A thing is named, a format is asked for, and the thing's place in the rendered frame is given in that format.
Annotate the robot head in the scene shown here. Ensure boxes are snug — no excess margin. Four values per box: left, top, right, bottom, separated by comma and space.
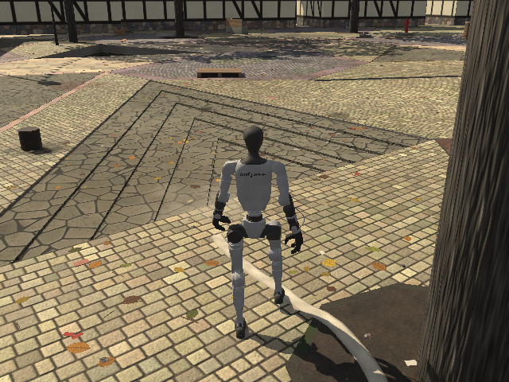
240, 126, 267, 165

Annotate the robot right forearm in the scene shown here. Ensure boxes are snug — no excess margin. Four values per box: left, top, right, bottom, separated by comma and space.
283, 194, 301, 234

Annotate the right robot hand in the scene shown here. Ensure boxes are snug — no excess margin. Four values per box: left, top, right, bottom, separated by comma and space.
285, 231, 303, 254

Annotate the robot right upper arm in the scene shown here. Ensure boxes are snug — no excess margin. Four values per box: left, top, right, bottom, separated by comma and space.
270, 161, 290, 206

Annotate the robot left foot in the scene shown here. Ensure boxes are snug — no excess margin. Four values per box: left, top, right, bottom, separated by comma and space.
235, 318, 246, 339

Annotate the robot left forearm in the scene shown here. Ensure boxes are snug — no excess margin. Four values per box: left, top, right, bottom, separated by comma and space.
213, 191, 226, 219

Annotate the left robot hand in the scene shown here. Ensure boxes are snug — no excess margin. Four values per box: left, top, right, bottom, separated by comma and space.
212, 216, 231, 231

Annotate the robot left upper arm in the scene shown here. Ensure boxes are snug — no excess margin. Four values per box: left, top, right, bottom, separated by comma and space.
217, 160, 238, 203

